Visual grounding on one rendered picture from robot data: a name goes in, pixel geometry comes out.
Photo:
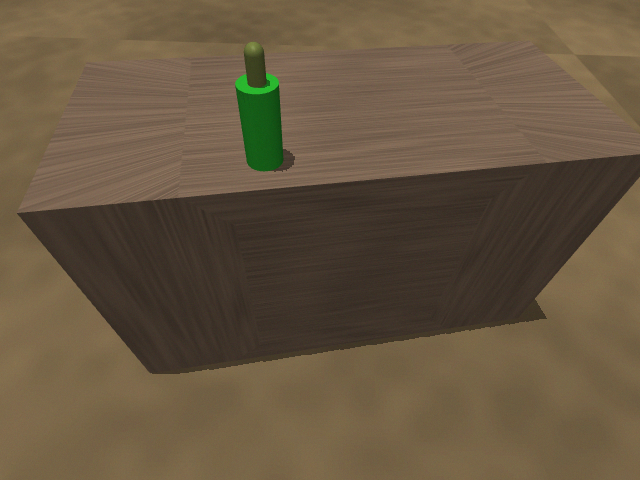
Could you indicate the bottle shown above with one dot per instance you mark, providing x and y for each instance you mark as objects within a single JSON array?
[{"x": 259, "y": 107}]

